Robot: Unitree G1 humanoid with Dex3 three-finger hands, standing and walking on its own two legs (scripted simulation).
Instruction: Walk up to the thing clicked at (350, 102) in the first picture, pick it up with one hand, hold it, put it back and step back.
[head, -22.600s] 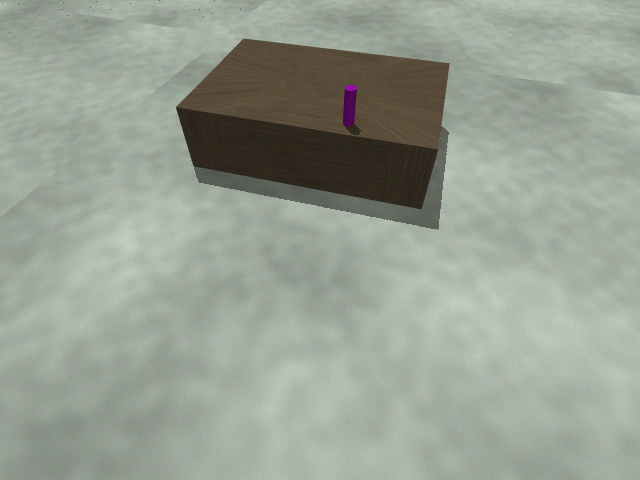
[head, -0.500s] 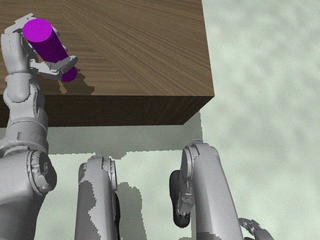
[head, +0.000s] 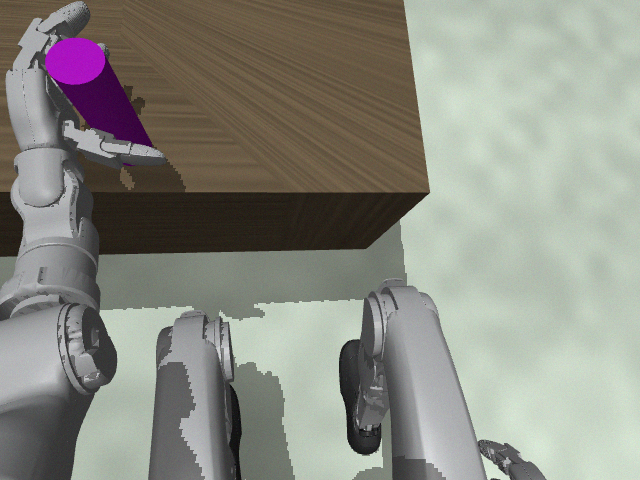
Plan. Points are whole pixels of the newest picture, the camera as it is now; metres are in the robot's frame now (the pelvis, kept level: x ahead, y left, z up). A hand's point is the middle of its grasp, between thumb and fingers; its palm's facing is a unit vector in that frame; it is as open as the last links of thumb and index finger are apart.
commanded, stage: withdraw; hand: left
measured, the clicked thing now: (109, 112) +0.53 +0.18 +0.00
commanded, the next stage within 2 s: rise in 0.34 s
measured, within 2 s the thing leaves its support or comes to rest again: neither
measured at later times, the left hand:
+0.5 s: hand out of the picture +0.56 +0.27 +0.13, palm faces +0.17 -0.98 -0.08, open 17.4 cm
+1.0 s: hand out of the picture +0.49 +0.29 +0.20, palm faces +0.21 -0.89 -0.41, open 17.6 cm
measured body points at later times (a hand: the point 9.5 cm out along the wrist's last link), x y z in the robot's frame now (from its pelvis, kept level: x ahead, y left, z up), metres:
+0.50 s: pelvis +0.01 +0.00 +0.09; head +0.22 +0.03 +0.49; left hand +0.54 +0.32 +0.14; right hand +0.06 -0.28 -0.02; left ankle +0.07 +0.12 -0.38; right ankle +0.12 -0.14 -0.38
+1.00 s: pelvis +0.06 +0.00 +0.25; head +0.20 +0.02 +0.68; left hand +0.47 +0.34 +0.23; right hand +0.08 -0.27 +0.14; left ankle +0.07 +0.12 -0.38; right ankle +0.12 -0.14 -0.38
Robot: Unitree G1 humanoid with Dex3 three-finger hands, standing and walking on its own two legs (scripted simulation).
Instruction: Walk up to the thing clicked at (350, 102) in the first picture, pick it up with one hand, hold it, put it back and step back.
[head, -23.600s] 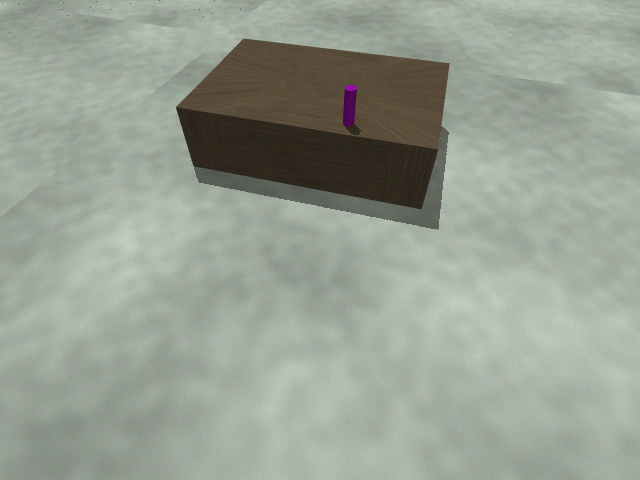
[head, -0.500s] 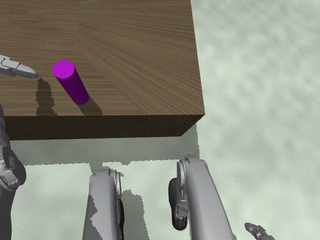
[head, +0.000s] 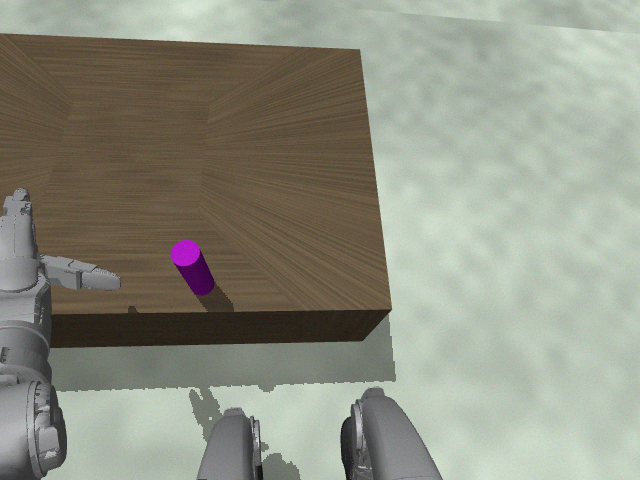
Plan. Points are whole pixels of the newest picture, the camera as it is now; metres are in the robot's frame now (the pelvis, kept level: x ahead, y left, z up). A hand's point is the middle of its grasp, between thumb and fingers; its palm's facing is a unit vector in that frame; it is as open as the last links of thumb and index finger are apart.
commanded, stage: home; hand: left
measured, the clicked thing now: (194, 270) +0.47 +0.19 -0.26
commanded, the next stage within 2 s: none
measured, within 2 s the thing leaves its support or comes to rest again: neither
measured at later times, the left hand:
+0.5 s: hand (133, 390) +0.24 +0.19 +0.00, palm faces +0.14 -0.95 -0.29, open 17.5 cm
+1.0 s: hand (150, 432) +0.20 +0.16 +0.00, palm faces +0.08 -0.95 -0.31, open 17.6 cm
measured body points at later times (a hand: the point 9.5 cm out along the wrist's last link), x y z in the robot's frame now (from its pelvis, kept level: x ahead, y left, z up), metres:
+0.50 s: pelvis +0.05 -0.01 +0.07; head +0.08 -0.01 +0.52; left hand +0.23 +0.23 +0.02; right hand +0.22 -0.24 -0.02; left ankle +0.01 +0.12 -0.63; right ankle +0.07 -0.14 -0.63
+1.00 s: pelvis +0.04 -0.02 +0.07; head +0.06 -0.03 +0.52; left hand +0.19 +0.21 +0.02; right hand +0.19 -0.26 -0.02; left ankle +0.01 +0.12 -0.63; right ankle +0.07 -0.14 -0.63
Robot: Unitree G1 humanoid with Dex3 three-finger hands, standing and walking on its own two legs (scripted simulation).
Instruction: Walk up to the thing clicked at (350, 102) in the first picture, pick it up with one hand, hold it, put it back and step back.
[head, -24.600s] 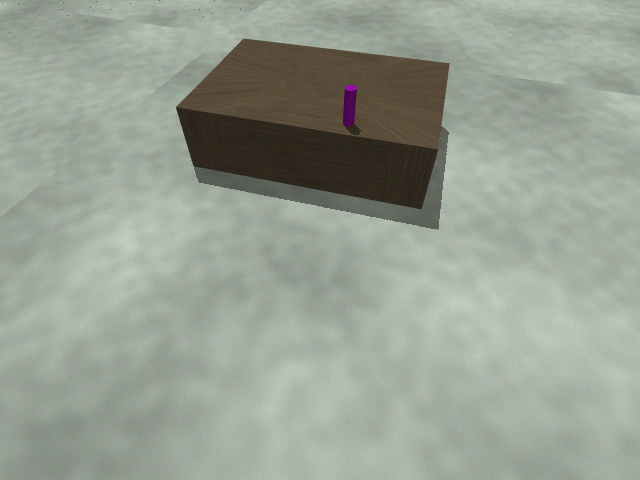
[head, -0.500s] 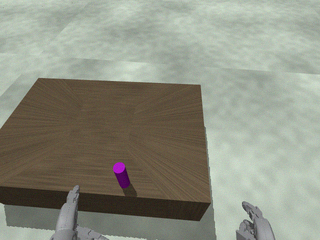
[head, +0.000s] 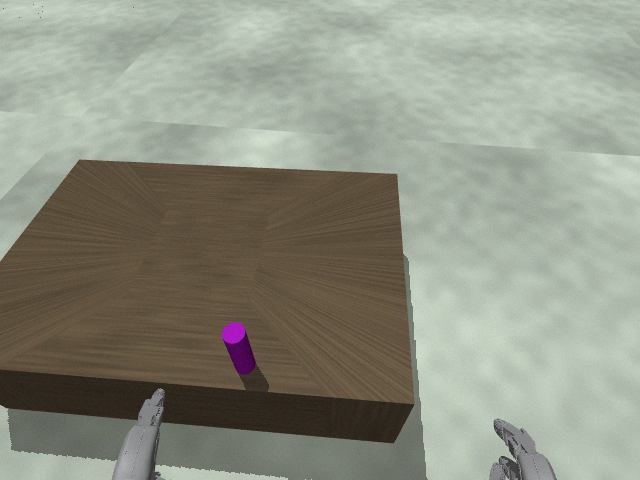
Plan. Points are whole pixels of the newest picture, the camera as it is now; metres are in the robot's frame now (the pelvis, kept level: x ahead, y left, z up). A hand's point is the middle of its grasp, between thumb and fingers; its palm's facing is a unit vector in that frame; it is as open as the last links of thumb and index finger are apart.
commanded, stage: home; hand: left
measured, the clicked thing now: (239, 349) +0.44 +0.19 -0.33
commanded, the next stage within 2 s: stand in 1.50 s
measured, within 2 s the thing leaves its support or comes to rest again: neither
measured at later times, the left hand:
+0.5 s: hand out of the picture +0.05 +0.25 -0.11, palm faces +0.00 -0.92 -0.40, open 17.6 cm
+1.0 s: hand out of the picture +0.03 +0.25 -0.11, palm faces -0.01 -0.93 -0.37, open 17.6 cm
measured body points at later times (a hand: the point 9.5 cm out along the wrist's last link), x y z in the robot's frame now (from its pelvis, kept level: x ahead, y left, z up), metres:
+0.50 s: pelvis -0.01 +0.00 +0.04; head -0.02 -0.02 +0.48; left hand +0.05 +0.30 -0.08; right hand +0.05 -0.28 -0.11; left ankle -0.02 +0.14 -0.70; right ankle +0.03 -0.12 -0.70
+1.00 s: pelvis -0.02 -0.01 +0.04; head -0.03 -0.02 +0.49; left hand +0.03 +0.29 -0.09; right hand +0.03 -0.30 -0.11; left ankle -0.02 +0.14 -0.70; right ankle +0.03 -0.12 -0.70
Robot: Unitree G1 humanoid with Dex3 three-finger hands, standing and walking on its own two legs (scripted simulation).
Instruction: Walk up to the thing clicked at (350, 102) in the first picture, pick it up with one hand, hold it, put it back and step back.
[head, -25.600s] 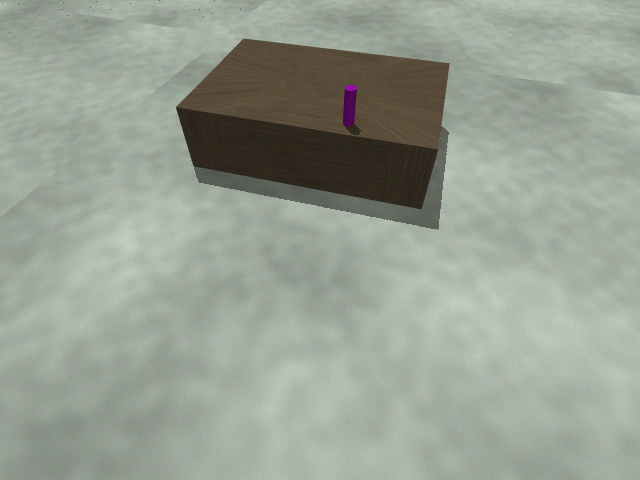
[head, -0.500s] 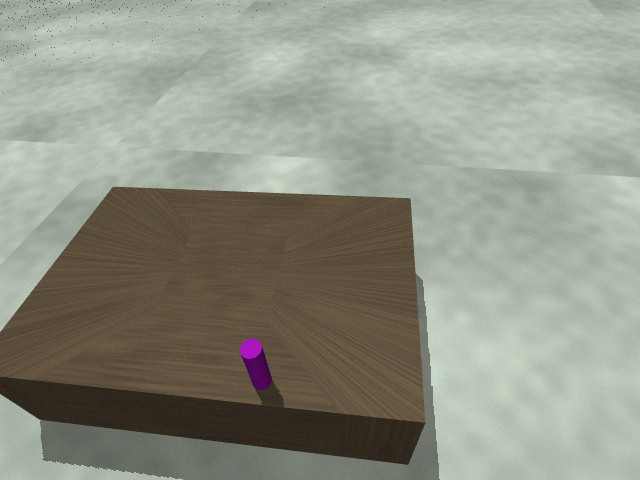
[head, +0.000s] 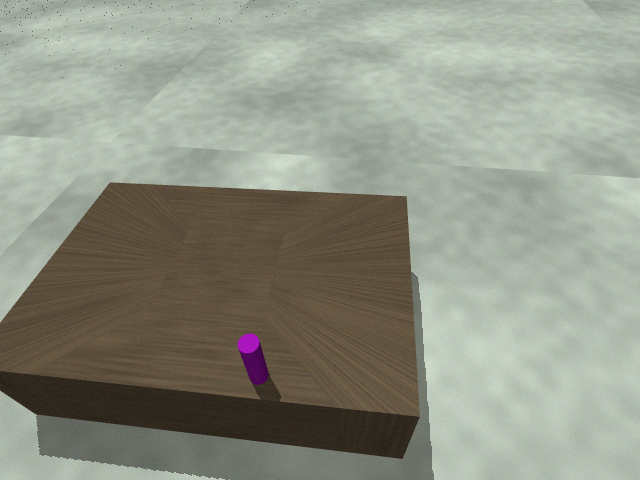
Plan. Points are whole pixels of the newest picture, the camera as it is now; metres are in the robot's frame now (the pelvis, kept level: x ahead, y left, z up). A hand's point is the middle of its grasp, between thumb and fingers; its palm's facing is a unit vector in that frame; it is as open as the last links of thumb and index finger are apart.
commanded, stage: home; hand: left
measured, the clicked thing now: (254, 360) +0.46 +0.20 -0.37
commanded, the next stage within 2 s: stand in 0.50 s
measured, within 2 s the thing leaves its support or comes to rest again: neither
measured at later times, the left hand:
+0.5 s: hand out of the picture +0.08 +0.26 -0.15, palm faces -0.03 -0.93 -0.36, open 17.6 cm
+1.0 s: hand out of the picture +0.10 +0.26 -0.15, palm faces -0.03 -0.93 -0.36, open 10.6 cm
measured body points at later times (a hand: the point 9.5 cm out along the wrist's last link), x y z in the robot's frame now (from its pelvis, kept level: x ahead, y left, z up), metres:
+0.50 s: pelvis +0.01 +0.01 +0.00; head +0.01 +0.00 +0.45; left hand +0.09 +0.31 -0.13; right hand +0.07 -0.28 -0.14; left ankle +0.00 +0.15 -0.74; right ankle +0.04 -0.12 -0.74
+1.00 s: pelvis +0.03 +0.01 +0.00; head +0.03 +0.00 +0.45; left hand +0.10 +0.31 -0.12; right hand +0.10 -0.29 -0.14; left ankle +0.00 +0.15 -0.74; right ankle +0.04 -0.12 -0.74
